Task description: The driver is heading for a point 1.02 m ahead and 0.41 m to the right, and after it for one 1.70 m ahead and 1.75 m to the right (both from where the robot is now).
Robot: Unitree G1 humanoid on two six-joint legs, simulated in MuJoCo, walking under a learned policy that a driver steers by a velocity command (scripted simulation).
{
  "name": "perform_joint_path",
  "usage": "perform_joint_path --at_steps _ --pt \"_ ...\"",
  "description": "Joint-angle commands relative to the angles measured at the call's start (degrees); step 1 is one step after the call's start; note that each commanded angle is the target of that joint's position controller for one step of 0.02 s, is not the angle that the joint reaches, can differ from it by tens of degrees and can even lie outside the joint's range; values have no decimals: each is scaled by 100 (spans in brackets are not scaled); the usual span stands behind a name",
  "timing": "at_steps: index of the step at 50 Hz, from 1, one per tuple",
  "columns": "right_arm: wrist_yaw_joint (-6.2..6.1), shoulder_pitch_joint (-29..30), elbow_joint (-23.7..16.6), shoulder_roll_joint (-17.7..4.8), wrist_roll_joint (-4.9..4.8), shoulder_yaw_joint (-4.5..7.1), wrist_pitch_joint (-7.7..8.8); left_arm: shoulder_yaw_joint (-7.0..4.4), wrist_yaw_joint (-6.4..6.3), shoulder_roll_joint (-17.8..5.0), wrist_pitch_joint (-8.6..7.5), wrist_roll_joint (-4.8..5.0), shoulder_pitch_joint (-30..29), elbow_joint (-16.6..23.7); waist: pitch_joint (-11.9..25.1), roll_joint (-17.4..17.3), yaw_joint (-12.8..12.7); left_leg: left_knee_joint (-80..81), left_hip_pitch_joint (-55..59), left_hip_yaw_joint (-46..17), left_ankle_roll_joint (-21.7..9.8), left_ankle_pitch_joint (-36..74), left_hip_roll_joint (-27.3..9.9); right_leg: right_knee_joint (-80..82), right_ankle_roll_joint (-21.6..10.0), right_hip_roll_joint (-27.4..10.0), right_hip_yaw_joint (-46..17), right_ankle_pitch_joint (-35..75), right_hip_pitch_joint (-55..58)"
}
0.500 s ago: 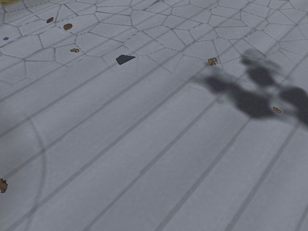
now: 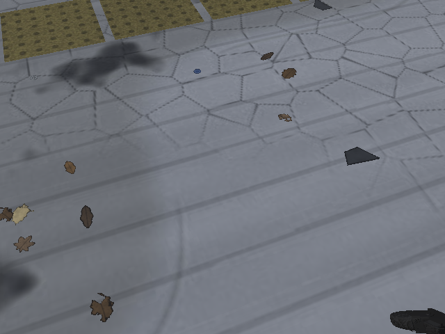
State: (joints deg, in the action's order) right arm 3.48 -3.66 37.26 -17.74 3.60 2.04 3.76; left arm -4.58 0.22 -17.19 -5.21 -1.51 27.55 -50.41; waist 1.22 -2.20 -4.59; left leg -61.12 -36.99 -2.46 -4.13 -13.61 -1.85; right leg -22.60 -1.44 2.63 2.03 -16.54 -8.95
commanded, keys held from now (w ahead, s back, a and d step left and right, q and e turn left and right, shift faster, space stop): w+e+shift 1.00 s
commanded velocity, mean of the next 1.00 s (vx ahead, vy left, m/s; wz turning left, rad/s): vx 1.00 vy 0.00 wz -0.79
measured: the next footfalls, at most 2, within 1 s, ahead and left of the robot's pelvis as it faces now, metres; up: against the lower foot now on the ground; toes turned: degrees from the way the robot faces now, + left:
left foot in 0.16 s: +0.32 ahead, +0.14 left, +0.00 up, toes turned -6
right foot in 0.60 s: +0.68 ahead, -0.15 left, +0.00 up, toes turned -31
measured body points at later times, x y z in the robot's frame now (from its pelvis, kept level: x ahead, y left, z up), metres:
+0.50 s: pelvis +0.43 -0.01 -0.02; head +0.46 -0.03 +0.43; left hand +0.75 +0.14 -0.08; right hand +0.27 -0.26 -0.14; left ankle +0.28 +0.14 -0.74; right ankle +0.59 -0.16 -0.68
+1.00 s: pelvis +0.85 -0.23 -0.02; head +0.88 -0.26 +0.43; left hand +1.06 +0.01 -0.13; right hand +0.90 -0.57 -0.07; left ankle +1.10 -0.26 -0.72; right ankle +0.65 -0.13 -0.73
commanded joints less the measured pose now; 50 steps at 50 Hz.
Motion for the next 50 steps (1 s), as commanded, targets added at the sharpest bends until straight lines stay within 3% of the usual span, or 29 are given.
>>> perform_joint_path --at_steps 1,3,5,7,8,9,10,11,12,15,17,19,23,25,27,28,29,30,31,32,33,34,35,37,41,44,47,49,50 --pt "135 316 -602 59 -65 -213 88 -25 53 -490 -172 60 -824 583 -685 522 611 1685 695 56 267 670 -233 1779 -970 -1114 -1470 310 -1330" --pt "160 430 -575 -78 -155 -196 107 -124 120 -900 -187 108 -645 574 -620 549 560 2013 1846 391 285 906 41 1976 -957 -1224 -1420 1044 -1657" --pt "44 365 -509 -278 -163 -111 124 -127 160 -997 -162 143 -393 498 -491 436 576 2507 2205 399 250 918 164 1449 -862 -1297 -1353 2071 -1032" --pt "-151 -842 -88 -560 -53 65 168 -145 163 -1119 -123 172 -159 379 391 155 1125 2891 3839 523 147 492 474 -766 -681 -863 -940 3592 -815" --pt "-286 -1774 44 -878 60 194 205 -106 161 -983 -139 194 -289 432 920 113 1628 2861 5159 -116 33 -124 -275 -2441 -572 -527 -846 2702 -1820" --pt "-391 -2537 82 -1376 221 294 223 97 119 -46 -142 221 -157 666 1672 -1055 1570 3453 6131 -2442 -81 -2365 -2128 -4590 -488 -163 -634 -1061 -2987" --pt "-399 -2364 40 -1416 107 336 154 84 82 -187 -80 392 22 856 1984 -1433 1335 4670 5720 -4541 -390 -3345 -2620 -5547 -566 -75 -704 -836 -3568" --pt "-394 -1723 34 -914 20 243 135 47 65 -366 22 267 -430 823 913 -724 1070 4693 4987 -3733 -375 -3267 -2268 -5730 -577 -458 -666 -221 -3932" --pt "-361 -1431 51 -545 -58 171 167 59 126 -316 72 166 -735 820 358 -332 971 4612 4331 -2736 -348 -2169 -2007 -5473 -532 -646 -607 102 -3920" --pt "-331 -1386 337 -178 -160 86 283 81 274 -31 322 24 -865 800 -211 -435 534 4887 3366 -1098 -156 -281 -1531 -5121 -357 -948 -590 210 -3594" --pt "-303 -1543 569 -12 -272 58 374 99 340 70 446 -11 -1308 976 -409 -248 468 5063 3432 -316 -49 751 -1366 -5079 -343 -983 -494 469 -3927" --pt "-290 -1568 702 11 -266 50 439 161 406 108 461 -25 -1789 1263 -552 -312 367 5169 3333 376 -35 1817 -1307 -4718 -356 -997 -340 995 -4014" --pt "-378 -1539 880 -273 -238 100 451 272 561 1 436 -2 -2671 1590 -907 32 328 5559 3103 1605 182 2726 -916 -2778 -605 -723 422 1938 -3114" --pt "-436 -1830 962 -587 -224 144 414 295 580 -76 427 11 -2781 1608 -778 12 305 5106 3449 1856 273 5165 -924 -2233 -815 -246 944 1901 -2331" --pt "-533 -1814 914 -1029 -184 252 264 210 512 -378 419 38 -1978 1398 -160 -329 -222 3771 3957 1829 338 7231 -1137 -2104 -998 153 1041 1414 -1395" --pt "-567 -1578 830 -1210 -147 308 156 105 450 -611 408 43 -998 1141 333 -437 -738 2525 3808 1735 274 7638 -1262 -2117 -1133 288 893 1108 -384" --pt "-556 -1347 710 -1250 -111 329 63 -57 343 -889 390 33 276 729 918 -297 -1244 779 3165 1577 186 6973 -1253 -1809 -1309 378 521 821 1121" --pt "-451 -1431 762 -931 -48 279 45 -212 180 -1171 430 79 322 570 740 402 -1006 -1325 1817 1513 285 2250 -458 -1576 -1455 93 -138 258 2016" --pt "-366 -1858 286 -127 -52 57 123 -301 107 -1777 533 -12 -431 787 735 1782 37 -3478 -503 1123 566 -1601 352 -1269 -2069 -1074 -2772 804 2908" --pt "-366 -1503 -162 -481 -136 40 281 -391 96 -1934 572 23 -274 1015 1660 1293 -276 -3672 -1315 -98 500 -1265 321 114 -2678 -1626 -4572 -426 3475" --pt "-372 -1083 -212 -645 -123 25 395 -358 40 -1660 545 49 -352 969 868 555 -200 -3113 -1568 -275 463 -836 21 808 -2428 -1691 -4728 -860 2781" --pt "-381 -1009 -150 -677 -111 10 419 -288 6 -1351 487 63 -517 899 139 -59 118 -2447 -1289 -243 472 -541 -219 957 -2175 -1532 -4298 -542 1761" --pt "-395 -944 -115 -578 -11 -22 347 -234 -12 -1205 407 89 -725 877 -162 -344 372 -2044 -843 -231 525 -587 -381 970 -1976 -1206 -3726 -53 907" --pt "-375 -1104 -90 -502 107 -56 79 -122 -23 -946 239 127 -889 905 -416 -352 720 -1373 -204 -229 730 -799 -583 1022 -1986 -844 -3126 731 -278" --pt "-266 161 -646 -156 -12 -199 -44 -114 17 -899 66 144 -765 868 -841 -79 487 744 340 174 891 514 -552 1253 -1732 -195 -2328 1578 -1390" --pt "-201 588 -751 -81 -157 -250 -7 -187 69 -1034 67 200 -498 783 -510 287 128 2050 988 302 723 1898 -146 1059 -1351 -86 -2265 2636 -958" --pt "-248 729 -855 -273 -200 -207 29 -231 28 -1131 81 207 -406 735 -349 469 63 2886 1383 143 581 1812 72 636 -1127 -295 -2538 3421 -128" --pt "-357 -187 -602 -714 -229 -20 56 -282 3 -1387 81 144 -603 776 295 456 531 3056 2594 68 487 1016 373 -557 -853 -278 -2610 4710 250" --pt "-444 -1265 -359 -952 -262 105 78 -305 36 -1547 62 112 -902 823 809 411 1207 3077 3750 104 432 620 299 -1795 -741 -149 -2495 4751 -40"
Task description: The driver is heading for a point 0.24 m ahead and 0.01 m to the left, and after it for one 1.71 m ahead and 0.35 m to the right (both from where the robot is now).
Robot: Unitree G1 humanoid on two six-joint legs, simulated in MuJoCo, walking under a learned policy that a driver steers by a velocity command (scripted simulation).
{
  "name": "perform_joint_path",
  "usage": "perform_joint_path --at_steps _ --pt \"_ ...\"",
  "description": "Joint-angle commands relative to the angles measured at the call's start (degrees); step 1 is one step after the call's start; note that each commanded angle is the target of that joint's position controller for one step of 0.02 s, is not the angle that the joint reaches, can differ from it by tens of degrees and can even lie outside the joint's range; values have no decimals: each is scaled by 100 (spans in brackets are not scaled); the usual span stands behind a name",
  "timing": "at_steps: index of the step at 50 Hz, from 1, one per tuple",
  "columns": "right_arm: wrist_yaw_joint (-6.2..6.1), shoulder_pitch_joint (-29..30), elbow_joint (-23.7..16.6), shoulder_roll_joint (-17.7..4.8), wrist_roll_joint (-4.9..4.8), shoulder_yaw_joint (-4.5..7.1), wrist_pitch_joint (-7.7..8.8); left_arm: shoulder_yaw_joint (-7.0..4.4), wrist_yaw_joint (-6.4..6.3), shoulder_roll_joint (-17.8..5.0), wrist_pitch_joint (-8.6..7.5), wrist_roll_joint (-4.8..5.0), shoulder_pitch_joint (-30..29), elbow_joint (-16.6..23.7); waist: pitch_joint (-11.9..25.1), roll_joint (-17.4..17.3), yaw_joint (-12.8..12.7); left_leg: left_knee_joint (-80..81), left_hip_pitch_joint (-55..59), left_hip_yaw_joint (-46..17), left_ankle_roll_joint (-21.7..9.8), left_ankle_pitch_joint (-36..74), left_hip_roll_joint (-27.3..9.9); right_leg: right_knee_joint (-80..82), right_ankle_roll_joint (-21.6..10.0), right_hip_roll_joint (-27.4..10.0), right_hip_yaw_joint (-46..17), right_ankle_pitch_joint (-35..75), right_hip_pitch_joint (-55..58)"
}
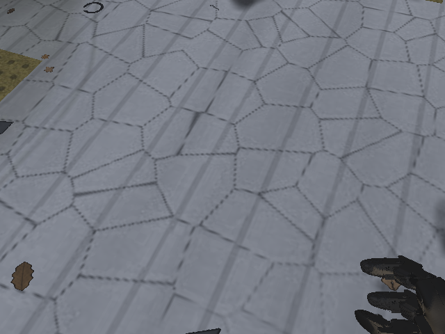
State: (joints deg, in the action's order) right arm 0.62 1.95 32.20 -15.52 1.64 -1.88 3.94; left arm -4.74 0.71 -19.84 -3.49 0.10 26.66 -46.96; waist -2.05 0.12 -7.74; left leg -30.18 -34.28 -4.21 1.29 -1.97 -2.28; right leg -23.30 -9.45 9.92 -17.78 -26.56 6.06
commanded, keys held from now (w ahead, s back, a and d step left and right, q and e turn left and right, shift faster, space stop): w+e+shift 0.10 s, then w+shift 0.34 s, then shift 0.56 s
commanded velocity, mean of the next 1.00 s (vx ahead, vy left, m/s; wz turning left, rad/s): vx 0.65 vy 0.00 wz -0.33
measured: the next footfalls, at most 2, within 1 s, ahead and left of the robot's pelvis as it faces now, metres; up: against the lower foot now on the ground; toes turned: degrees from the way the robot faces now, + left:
left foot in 0.02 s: +0.22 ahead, +0.16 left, +0.00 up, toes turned -5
right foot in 0.48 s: +0.57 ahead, -0.14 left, +0.00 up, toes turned -19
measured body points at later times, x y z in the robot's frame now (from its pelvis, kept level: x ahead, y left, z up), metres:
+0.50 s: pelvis +0.43 -0.04 -0.01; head +0.47 -0.06 +0.44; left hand +0.75 +0.07 -0.07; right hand +0.26 -0.26 -0.14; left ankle +0.21 +0.16 -0.66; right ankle +0.53 -0.13 -0.72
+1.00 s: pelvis +0.71 -0.12 +0.01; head +0.75 -0.13 +0.46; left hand +0.84 +0.11 -0.13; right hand +0.73 -0.39 -0.12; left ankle +0.84 -0.09 -0.72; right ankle +0.58 -0.18 -0.65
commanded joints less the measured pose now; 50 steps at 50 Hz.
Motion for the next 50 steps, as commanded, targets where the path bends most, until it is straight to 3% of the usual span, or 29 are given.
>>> perform_joint_path --at_steps 1,2,3,4,5,6,10,13,16,18,20,22,23,24,25,26,27,28,29,32,36,40,43,44,45,46,47,49,50 --pt "-294 -3103 387 -1527 29 657 78 -177 10 -866 -186 -81 -1014 581 1765 -71 2065 -215 4929 -309 -253 -1779 -383 -3386 134 -650 -219 4713 -2385" --pt "-338 -3426 459 -1845 296 734 95 86 -7 165 -209 51 -739 809 2213 -1615 1730 493 6125 -2733 -553 -3769 -2069 -5149 213 -24 455 -227 -4103" --pt "-250 -2723 375 -1841 248 795 66 157 -29 -101 -148 116 -406 994 2386 -2330 1221 1498 5777 -4941 -874 -4632 -2474 -5829 181 -281 839 -29 -4873" --pt "-216 -2016 232 -1183 180 691 29 105 -37 -464 -35 -47 -859 832 1466 -1230 1206 1593 4881 -4045 -860 -4957 -2118 -5809 188 -729 1002 674 -5032" --pt "-186 -1832 299 -854 130 613 8 85 38 -533 37 -140 -1128 838 904 -554 1151 1504 4155 -2994 -812 -3944 -1888 -5562 249 -957 1162 1009 -4948" --pt "-160 -1916 450 -740 148 580 15 97 131 -451 92 -210 -1332 861 628 -262 1114 1557 3658 -2310 -741 -3041 -1630 -5373 292 -1100 1204 1077 -4804" --pt "-8 -2365 1083 -487 -7 487 271 296 332 84 250 -277 -1704 1204 2 -467 803 2003 2787 -940 -781 -1474 -1337 -4927 393 -1328 1022 1215 -4966" --pt "48 -2323 1220 -655 7 503 367 355 354 -26 235 -250 -2286 1477 -336 -437 681 2451 2521 16 -823 -525 -1172 -3960 469 -1230 1036 1972 -5108" --pt "55 -2523 1388 -819 -26 519 391 440 479 -52 164 -228 -2984 1664 -606 -234 788 3024 2273 871 -737 304 -972 -2396 376 -1119 1803 2713 -4290" --pt "40 -2865 1565 -965 -45 519 361 495 506 35 117 -206 -3278 1686 -673 -175 929 3105 2649 1147 -762 1411 -1008 -1841 206 -983 2202 2751 -3880" --pt "-25 -3055 1730 -1251 -32 547 296 487 422 -49 84 -263 -3201 1636 -428 -489 770 2383 3490 1374 -755 4144 -1155 -1471 20 -669 2481 2181 -3492" --pt "-133 -3023 1814 -1559 -17 591 156 340 278 -360 66 -318 -1937 1253 487 -919 59 436 3792 1455 -686 6007 -1304 -1349 -179 -318 2458 1450 -2046" --pt "-163 -2854 1774 -1538 -67 574 82 243 184 -513 29 -340 -698 831 1026 -797 -529 -1212 3298 1536 -590 5618 -1113 -727 -300 -362 2242 1846 -667" --pt "-135 -3030 1600 -1049 -45 471 80 113 62 -899 21 -434 -70 590 1681 -221 -425 -3262 1989 1362 -531 2135 -751 -913 -316 -1445 1010 1310 867" --pt "-32 -3760 1380 -371 -263 339 92 -10 -16 -1354 57 -390 -332 716 2681 1349 345 -5721 -60 860 -242 -2835 310 -509 -1027 -3380 -2230 2541 2396" --pt "-124 -2948 1264 -1007 -216 480 106 -66 -42 -1188 55 -186 -255 736 2715 189 -50 -5968 -473 -8 -332 -2397 254 -299 -1072 -3159 -2052 4483 2071" --pt "-135 -2518 1127 -785 -277 420 136 -1 -70 -928 -10 -124 -579 556 1666 157 249 -5544 -589 6 -321 -2011 13 -304 -1017 -2948 -863 5828 1152" --pt "-134 -2503 1184 -617 -211 361 134 84 -54 -542 -61 -108 -775 429 816 -70 540 -4905 -431 136 -294 -1988 -133 -95 -824 -2700 -268 6231 78" --pt "-109 -2476 1229 -535 -109 355 50 163 -57 -270 -105 -89 -962 387 484 -80 768 -4395 -171 115 -259 -1998 -267 108 -617 -2441 127 6221 -571" --pt "11 -2672 1347 -310 50 345 -197 263 -42 -70 -192 -39 -999 195 366 149 1106 -3412 615 290 -127 -1837 -178 594 -463 -2134 836 6934 -1481" --pt "45 -1943 1179 -75 -30 256 -174 268 -8 -111 -222 -14 -1204 16 267 456 1091 -1416 1156 799 -206 -273 84 817 -120 -1407 1832 6772 -1926" --pt "-13 -1493 1205 -192 -31 252 -135 265 -42 -142 -209 16 -765 -298 304 421 801 -497 1520 802 -383 803 273 557 130 -1576 1715 6141 -1374" --pt "-85 -2311 1585 -440 90 345 -23 226 -150 -285 -124 12 -861 -421 338 239 1192 224 2284 753 -637 776 435 -653 309 -1610 1608 6308 -1109" --pt "-110 -2615 1722 -632 100 390 66 217 -164 -335 -108 24 -719 -435 465 -49 1263 531 2870 483 -719 2426 113 -1485 439 -1299 1716 5349 -1263" --pt "-126 -2902 1740 -1072 113 492 87 270 -202 -89 -106 70 -119 -439 1061 -941 1159 -74 3907 -580 -1352 6035 -1241 -3151 607 -758 1966 2483 -1952" --pt "-110 -2907 1744 -826 -77 427 3 308 -205 223 12 190 611 -683 2205 -1474 948 -32 4665 -1907 -2336 7287 -2239 -4454 767 -142 1552 -967 -2474" --pt "-64 -2554 1625 -641 -246 374 -31 269 -222 -60 124 -4 337 -769 1900 -636 925 339 4000 -1773 -2315 6176 -2046 -4584 781 -340 1027 -850 -2572" --pt "-136 -1680 1540 -248 -164 250 -116 266 -214 -4 253 -149 -365 -703 730 -180 700 949 2702 -1184 -1941 3748 -1571 -4114 843 -714 1086 -459 -2719" --pt "-176 -1456 1549 -185 -122 213 -142 288 -203 79 330 -155 -512 -676 523 -280 581 1178 2168 -852 -1717 3137 -1327 -3575 897 -852 1140 -264 -2433"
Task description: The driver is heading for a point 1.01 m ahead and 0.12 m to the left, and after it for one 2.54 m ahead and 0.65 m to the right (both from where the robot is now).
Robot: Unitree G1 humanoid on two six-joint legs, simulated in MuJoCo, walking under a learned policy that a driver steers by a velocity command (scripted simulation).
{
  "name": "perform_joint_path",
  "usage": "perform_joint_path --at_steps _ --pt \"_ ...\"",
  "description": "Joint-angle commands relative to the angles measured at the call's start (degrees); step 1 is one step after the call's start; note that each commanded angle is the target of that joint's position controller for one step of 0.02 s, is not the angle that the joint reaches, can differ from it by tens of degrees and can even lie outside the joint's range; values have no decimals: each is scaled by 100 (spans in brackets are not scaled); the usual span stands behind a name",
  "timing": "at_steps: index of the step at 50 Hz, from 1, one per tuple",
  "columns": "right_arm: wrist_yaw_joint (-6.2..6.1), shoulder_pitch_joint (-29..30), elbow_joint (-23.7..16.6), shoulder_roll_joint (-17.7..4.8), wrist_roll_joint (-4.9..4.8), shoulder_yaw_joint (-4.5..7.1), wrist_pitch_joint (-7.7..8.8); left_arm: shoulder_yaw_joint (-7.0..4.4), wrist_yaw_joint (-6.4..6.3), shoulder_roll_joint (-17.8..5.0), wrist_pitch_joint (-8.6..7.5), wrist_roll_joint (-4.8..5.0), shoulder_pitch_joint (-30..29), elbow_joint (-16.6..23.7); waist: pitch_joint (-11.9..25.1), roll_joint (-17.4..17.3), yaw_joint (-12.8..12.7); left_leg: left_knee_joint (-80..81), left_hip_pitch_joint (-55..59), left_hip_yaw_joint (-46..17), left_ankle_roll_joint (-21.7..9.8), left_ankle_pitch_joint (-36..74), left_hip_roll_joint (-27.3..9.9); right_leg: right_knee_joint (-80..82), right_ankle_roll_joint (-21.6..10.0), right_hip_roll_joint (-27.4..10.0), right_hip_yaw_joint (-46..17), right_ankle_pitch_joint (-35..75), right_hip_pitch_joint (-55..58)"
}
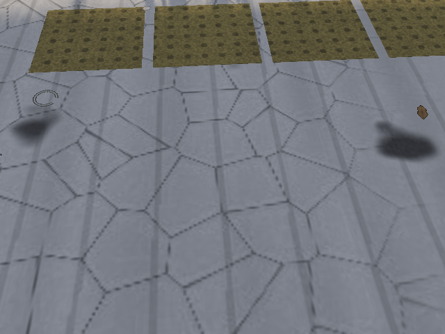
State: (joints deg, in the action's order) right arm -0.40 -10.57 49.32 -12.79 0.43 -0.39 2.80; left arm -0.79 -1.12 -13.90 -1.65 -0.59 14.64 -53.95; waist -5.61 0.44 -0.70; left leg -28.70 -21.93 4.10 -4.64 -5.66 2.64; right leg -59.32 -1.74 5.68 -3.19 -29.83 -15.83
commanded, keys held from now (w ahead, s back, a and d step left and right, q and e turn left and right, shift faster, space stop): shift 0.34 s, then w+shift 0.66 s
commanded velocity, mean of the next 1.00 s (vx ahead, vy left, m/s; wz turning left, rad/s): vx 0.46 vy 0.00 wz -0.01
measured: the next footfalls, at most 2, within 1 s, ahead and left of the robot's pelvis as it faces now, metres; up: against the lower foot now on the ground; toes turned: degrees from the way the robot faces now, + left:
right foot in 0.20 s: +0.07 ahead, -0.13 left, +0.00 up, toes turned +3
left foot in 0.64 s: +0.16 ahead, +0.11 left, +0.00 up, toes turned +4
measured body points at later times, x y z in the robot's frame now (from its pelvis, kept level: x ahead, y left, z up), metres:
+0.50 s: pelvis +0.06 -0.02 +0.02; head +0.05 -0.02 +0.47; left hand +0.06 +0.23 -0.13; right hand +0.11 -0.28 -0.12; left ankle +0.09 +0.08 -0.70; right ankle +0.02 -0.13 -0.72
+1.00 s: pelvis +0.32 +0.02 +0.00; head +0.35 +0.02 +0.45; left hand +0.56 +0.23 -0.09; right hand +0.21 -0.21 -0.13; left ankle +0.12 +0.10 -0.73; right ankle +0.53 -0.11 -0.68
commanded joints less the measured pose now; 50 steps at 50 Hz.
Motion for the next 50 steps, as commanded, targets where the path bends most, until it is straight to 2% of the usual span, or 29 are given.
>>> perform_joint_path --at_steps 1,3,6,9,10,11,12,14,16,17,18,19,20,21,22,24,25,29,31,32,33,34,35,36,38,41,44,48,50 --pt "-86 -158 -98 -506 67 62 -63 -70 -8 -397 233 -100 777 -72 851 -487 -189 1128 566 -1414 -961 3149 -1594 414 176 -382 -102 172 150" --pt "-70 -244 24 -609 128 87 -95 -17 -22 -244 343 -53 774 -175 999 -589 -168 1189 512 -1242 -844 2326 -1426 1178 217 -360 119 181 436" --pt "-51 -268 137 -782 95 155 -166 -4 -55 -249 419 -16 548 -271 1061 -688 -63 1385 385 -1373 -688 221 -1369 1995 150 -415 258 797 670" --pt "-50 -101 167 -752 22 169 -294 7 -55 -270 386 -99 428 -368 638 -566 -136 1612 -398 -1436 -196 -2221 -1164 3154 -56 -494 204 1502 1153" --pt "-39 -180 196 -673 20 162 -320 7 -66 -390 338 -159 359 -333 432 -310 -91 1524 -514 -1395 54 -2474 -1047 3669 -160 -849 -283 1378 1038" --pt "-24 -316 203 -586 -39 169 -360 -31 -81 -612 302 -116 128 -309 100 254 135 1341 -257 -1018 227 -2162 -645 4087 -307 -1166 -797 535 181" --pt "-6 -295 297 -504 -37 156 -378 11 -81 -456 238 -53 6 -356 45 471 183 988 608 -812 281 -1363 -490 4492 -308 -1294 -975 31 -586" --pt "4 -520 485 -368 10 134 -339 25 -103 -400 107 -2 -174 -411 212 556 368 727 1496 -753 279 -470 -499 4722 -156 -1242 -890 247 -861" --pt "-5 -612 620 -472 53 152 -280 15 -122 -384 50 32 -101 -470 305 400 355 784 1522 -856 234 -353 -630 4609 -126 -1118 -715 713 -584" --pt "-13 -607 683 -486 46 151 -262 9 -121 -349 53 36 0 -517 278 236 304 829 1352 -897 208 -399 -663 4523 -144 -1066 -636 928 -380" --pt "-11 -668 742 -489 41 159 -255 -34 -106 -408 68 23 284 -597 457 241 198 683 1157 -765 162 -1368 -477 4502 -251 -960 -607 76 -139" --pt "9 -594 708 -607 54 211 -274 -115 -78 -591 110 2 421 -591 310 334 106 444 674 -613 105 -2470 -273 4557 -433 -979 -776 -1086 -98" --pt "59 -364 601 -581 98 219 -293 -208 -45 -788 138 -31 578 -590 17 504 -42 76 76 -444 112 -2792 -162 4838 -684 -1297 -1232 -1986 -22" --pt "116 118 391 -456 81 206 -297 -278 -30 -872 140 -8 800 -632 -252 837 -237 -593 -592 -159 173 -2203 -82 5405 -971 -1834 -1890 -2428 199" --pt "152 321 258 -377 100 202 -263 -332 -31 -876 104 -14 725 -622 -452 1008 -258 -1242 -1020 -155 185 -1476 -325 5694 -1182 -2304 -2288 -2000 381" --pt "197 143 298 -575 135 309 -157 -377 -18 -787 -37 -30 508 -525 -148 443 -37 -1715 -1543 -362 229 -1230 -587 5603 -1167 -2274 -1979 -865 1100" --pt "224 35 312 -600 122 338 -98 -399 -7 -790 -116 -8 360 -474 58 395 73 -1589 -1357 -350 249 -1131 -628 5532 -1069 -2121 -1625 -506 1203" --pt "248 -309 296 -415 24 369 -57 -476 34 -855 -268 26 -51 -374 17 702 367 -453 565 180 180 -1358 -421 5312 -914 -1737 -704 -536 21" --pt "169 -1187 599 -413 52 424 -16 -491 67 -806 -251 2 -184 -317 -60 74 732 172 1980 565 147 -1303 -121 4350 -942 -1507 -414 -652 -967" --pt "96 -2181 916 -647 106 519 83 -416 94 -560 -279 -108 -333 -210 191 -777 1132 553 3116 -232 18 -1906 -523 2637 -846 -1092 46 114 -1739" --pt "47 -2867 1025 -1285 226 633 164 -215 160 167 -360 -65 -611 226 498 -2565 1249 1981 3713 -3320 -462 -4312 -2175 261 -550 -300 795 206 -3125" --pt "64 -2334 944 -1004 222 532 139 -250 230 -59 -390 -169 -851 394 214 -1640 818 2446 3153 -4714 -760 -4965 -2582 -677 -679 -424 22 606 -3781" --pt "77 -1613 692 -970 182 526 154 -291 299 -268 -398 -148 -1019 454 -17 -771 493 2217 2746 -4107 -732 -4522 -2540 -991 -684 -876 -90 1287 -3936" --pt "104 -1359 586 -885 142 513 205 -311 371 -386 -417 -138 -906 369 187 -293 356 2145 2528 -3405 -625 -3809 -2220 -881 -593 -1062 -90 1742 -3583" --pt "74 -1282 586 -699 82 441 289 -320 445 -371 -336 -240 -716 275 273 -334 154 2418 2166 -2503 -443 -3014 -1795 -549 -338 -1233 79 2016 -3089" --pt "47 -1730 787 -555 56 401 376 -271 481 -232 -162 -190 -1230 480 -98 -344 236 2631 2129 -1789 -498 -1960 -1516 -299 -121 -1244 370 2476 -3433" --pt "63 -1985 840 -493 40 378 418 -217 483 -181 -128 -158 -2077 852 -363 -262 379 2837 2020 -1205 -588 -943 -1335 672 -3 -1150 649 2836 -3397" --pt "19 -2072 905 -532 16 377 485 -129 503 -101 -134 -75 -2697 1188 -535 -398 425 3296 2176 -649 -587 617 -1415 2059 -221 -1000 971 3300 -2531" --pt "24 -2011 950 -626 7 386 477 -135 453 -165 -142 -74 -2618 1239 -402 -437 305 2991 2659 -301 -518 2232 -1456 2439 -463 -800 1131 3080 -2078"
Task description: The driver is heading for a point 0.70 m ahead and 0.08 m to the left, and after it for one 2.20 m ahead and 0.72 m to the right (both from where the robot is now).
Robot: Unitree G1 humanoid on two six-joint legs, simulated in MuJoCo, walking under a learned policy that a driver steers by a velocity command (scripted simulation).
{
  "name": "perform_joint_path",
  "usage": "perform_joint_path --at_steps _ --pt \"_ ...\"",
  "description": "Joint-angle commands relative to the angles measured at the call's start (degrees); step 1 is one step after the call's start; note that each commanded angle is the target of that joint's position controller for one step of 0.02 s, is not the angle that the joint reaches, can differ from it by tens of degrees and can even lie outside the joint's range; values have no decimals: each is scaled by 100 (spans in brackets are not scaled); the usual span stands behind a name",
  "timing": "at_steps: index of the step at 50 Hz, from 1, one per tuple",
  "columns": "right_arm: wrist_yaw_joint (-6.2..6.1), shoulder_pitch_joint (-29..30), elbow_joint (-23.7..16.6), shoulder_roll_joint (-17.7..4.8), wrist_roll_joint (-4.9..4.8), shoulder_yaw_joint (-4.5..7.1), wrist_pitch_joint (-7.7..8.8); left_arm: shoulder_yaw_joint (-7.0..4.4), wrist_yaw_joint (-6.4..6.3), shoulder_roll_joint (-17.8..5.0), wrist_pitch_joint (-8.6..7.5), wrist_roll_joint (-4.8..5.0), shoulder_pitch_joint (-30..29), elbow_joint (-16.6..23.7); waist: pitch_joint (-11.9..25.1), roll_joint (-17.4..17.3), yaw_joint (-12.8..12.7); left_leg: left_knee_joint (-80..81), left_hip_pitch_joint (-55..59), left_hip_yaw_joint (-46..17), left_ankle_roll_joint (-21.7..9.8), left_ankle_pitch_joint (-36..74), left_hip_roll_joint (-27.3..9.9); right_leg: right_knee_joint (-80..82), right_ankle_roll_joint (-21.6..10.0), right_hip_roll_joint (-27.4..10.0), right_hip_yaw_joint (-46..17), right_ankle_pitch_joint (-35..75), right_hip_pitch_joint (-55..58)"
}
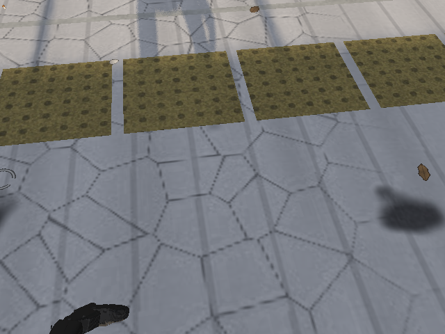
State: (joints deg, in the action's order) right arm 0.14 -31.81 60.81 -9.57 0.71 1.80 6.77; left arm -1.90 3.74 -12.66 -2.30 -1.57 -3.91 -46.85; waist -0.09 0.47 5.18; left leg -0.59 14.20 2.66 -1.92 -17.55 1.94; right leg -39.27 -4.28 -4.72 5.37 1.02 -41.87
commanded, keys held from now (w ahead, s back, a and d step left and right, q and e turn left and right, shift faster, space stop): w+shift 0.30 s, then w+q+shift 0.22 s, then w+e+shift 0.48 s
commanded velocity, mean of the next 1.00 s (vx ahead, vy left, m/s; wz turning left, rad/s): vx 0.98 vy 0.00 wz -0.08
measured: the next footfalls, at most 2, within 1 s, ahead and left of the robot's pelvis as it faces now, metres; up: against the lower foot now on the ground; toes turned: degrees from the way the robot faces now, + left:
right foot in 0.10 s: +0.29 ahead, -0.11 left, +0.00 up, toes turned -5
left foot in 0.58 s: +0.74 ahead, +0.03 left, +0.00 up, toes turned +12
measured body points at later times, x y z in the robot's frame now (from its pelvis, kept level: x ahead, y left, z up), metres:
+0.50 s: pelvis +0.46 -0.04 -0.01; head +0.49 -0.04 +0.44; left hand +0.35 +0.19 -0.14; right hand +0.70 -0.24 -0.10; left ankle +0.70 +0.07 -0.68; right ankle +0.26 -0.11 -0.73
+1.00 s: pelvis +0.96 -0.02 -0.02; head +0.99 -0.02 +0.43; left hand +1.16 +0.20 -0.12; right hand +0.88 -0.26 -0.15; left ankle +0.72 +0.03 -0.71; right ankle +1.15 -0.07 -0.70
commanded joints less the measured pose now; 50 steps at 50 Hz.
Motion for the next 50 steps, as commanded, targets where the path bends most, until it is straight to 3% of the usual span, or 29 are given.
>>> perform_joint_path --at_steps 1,3,4,5,6,7,8,9,11,13,15,17,22,25,27,28,29,30,31,32,33,34,36,38,39,43,46,48,50 --pt "-32 129 -172 -1040 -11 178 71 -45 -83 -344 -77 23 -608 527 -746 -563 -392 -250 -733 -25 -743 4946 -1427 491 -334 467 406 -254 920" --pt "-105 162 -102 -1330 81 250 -27 -169 -208 -655 -98 22 535 293 24 -942 -974 -1926 -462 114 -631 7303 -1569 365 -552 905 442 -995 2183" --pt "-148 333 -119 -1467 112 299 -115 -286 -288 -869 -114 28 1883 -106 654 -951 -1588 -3456 -820 207 -559 7276 -1502 596 -647 1033 398 -1213 3535" --pt "-150 482 -222 -1322 137 285 -144 -438 -372 -1234 -139 -63 3077 -433 1267 -701 -2064 -5376 -2163 161 -538 5694 -1229 549 -782 356 -387 -2002 5263" --pt "44 17 -488 -283 -80 78 -99 -564 -398 -1760 -173 -260 3332 -515 1929 1027 -1392 -7678 -4507 -89 -381 473 -246 1296 -1260 -1409 -3454 -4679 6811" --pt "74 262 -591 -712 -168 178 38 -547 -306 -1569 -166 -114 3137 -534 2188 1107 -1346 -8452 -5266 -984 -563 -666 132 2656 -1284 -1656 -5638 -5389 6690" --pt "23 994 -828 -921 -169 235 46 -492 -282 -1279 -216 -109 2412 -549 960 701 -1068 -8520 -5813 -880 -645 13 -306 2670 -1096 -1396 -4559 -4653 5851" --pt "26 1313 -892 -904 -109 204 63 -398 -262 -853 -287 -66 2159 -554 495 -30 -969 -8178 -5617 -784 -643 447 -566 2658 -1034 -1258 -3631 -3567 4899" --pt "116 1274 -937 -605 87 142 -70 -247 -304 -409 -363 -53 1986 -730 82 -84 -428 -7604 -4963 -836 -536 562 -842 2885 -761 -801 -2583 -2832 3512" --pt "232 1424 -1046 -405 166 79 -247 -185 -338 -315 -452 36 2135 -865 -261 111 -246 -7215 -4974 -766 -357 512 -1026 3218 -745 -618 -2121 -2746 2936" --pt "280 2060 -1315 -466 201 39 -339 -186 -337 -462 -519 84 2372 -921 -676 85 -287 -6738 -5520 -512 -202 898 -1142 3548 -761 -478 -1693 -2305 2764" --pt "302 2693 -1548 -557 121 0 -342 -191 -295 -545 -571 66 2581 -909 -937 29 -449 -5789 -5648 -300 -182 1580 -1012 3794 -611 -257 -932 -1302 2747" --pt "385 3587 -1803 -525 -51 -105 -282 -102 -353 -585 -690 150 3193 -1030 -1006 15 -747 -3787 -4791 479 -512 3092 -431 4154 -6 -197 282 1689 3565" --pt "341 3421 -1732 -774 36 -69 -260 -116 -552 -910 -592 52 3326 -999 -473 428 -549 -3424 -4474 927 -735 2604 160 3108 270 -439 664 5300 5047" --pt "281 2314 -1469 -1100 76 45 -286 -189 -715 -1212 -398 -63 3276 -995 201 719 91 -3384 -3245 869 -904 1766 559 1275 306 -696 630 6734 5234" --pt "208 1108 -1108 -1374 66 181 -322 -220 -735 -1317 -306 -134 3065 -960 683 813 653 -3237 -2146 527 -1092 1331 481 -169 191 -812 502 6622 4952" --pt "88 24 -865 -1622 99 348 -371 -250 -700 -1344 -256 -133 2700 -887 988 753 1247 -2926 -921 -126 -1353 613 24 -2245 -26 -573 470 5193 4025" --pt "11 -3 -844 -2049 73 509 -452 -100 -540 -476 -397 -105 2874 -705 1428 -1355 579 -3434 672 -1890 -1410 897 -1429 -4721 -44 606 211 -2401 1920" --pt "73 389 -954 -2057 181 502 -392 -41 -469 -425 -493 367 3333 -445 2326 -1313 169 -2164 1605 -4662 -2277 -972 -2393 -5908 -160 930 -1206 -2835 150" --pt "51 884 -1020 -1565 206 466 -347 -74 -497 -766 -518 333 2463 -355 1213 -21 224 -1472 702 -4014 -1888 -1386 -2155 -5508 -311 395 -1137 -2032 -348" --pt "34 1151 -916 -1149 222 358 -289 -80 -444 -728 -512 319 2270 -278 299 340 -63 -1192 -537 -3290 -1608 -1004 -2058 -4938 -340 173 -1041 -1631 -195" --pt "50 1310 -829 -860 262 274 -190 -56 -409 -568 -430 222 2117 -263 -126 663 -323 -1061 -1401 -2664 -1368 -439 -1858 -4539 -332 -77 -1134 -1482 116" --pt "12 1343 -707 -678 167 170 -24 -1 -267 -266 -134 41 2460 -399 -397 481 -698 -773 -2597 -1599 -875 40 -1501 -4142 -189 -306 -1179 -1302 877" --pt "50 1271 -597 -798 26 184 120 -5 -169 -214 26 41 2139 -222 -652 135 -791 -595 -2823 -754 -386 773 -1233 -3614 -84 -439 -1081 -1014 632" --pt "78 1219 -592 -854 29 191 166 6 -142 -231 62 62 1780 -69 -748 -2 -720 -497 -2866 -302 -199 1429 -1072 -3285 -63 -393 -886 -740 512" --pt "86 857 -550 -808 2 119 223 77 -75 -186 -16 156 728 327 -875 -221 -423 -463 -2324 971 199 4090 -601 -1585 -208 -24 84 429 404" --pt "-107 661 -559 -1032 -37 89 182 105 -30 -286 -83 113 417 448 -715 -373 -434 -751 -1461 1272 355 6473 -807 -282 -401 479 726 764 859" --pt "-314 711 -663 -1372 -18 153 79 28 -26 -557 -54 94 935 306 -241 -702 -823 -1632 -917 1337 412 8105 -1095 15 -521 870 890 557 1571" --pt "-417 1279 -920 -1720 65 277 -101 -207 -77 -1092 2 89 2778 -190 621 -877 -1848 -3821 -1206 1185 344 8786 -1350 -61 -776 1168 659 -79 3433"
Velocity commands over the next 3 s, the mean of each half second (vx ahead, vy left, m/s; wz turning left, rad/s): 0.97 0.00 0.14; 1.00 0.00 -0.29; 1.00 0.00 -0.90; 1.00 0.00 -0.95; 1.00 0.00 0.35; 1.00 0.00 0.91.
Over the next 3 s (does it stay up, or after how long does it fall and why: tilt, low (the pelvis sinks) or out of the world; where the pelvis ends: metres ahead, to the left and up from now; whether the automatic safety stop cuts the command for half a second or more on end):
stays up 2.42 -1.11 0.01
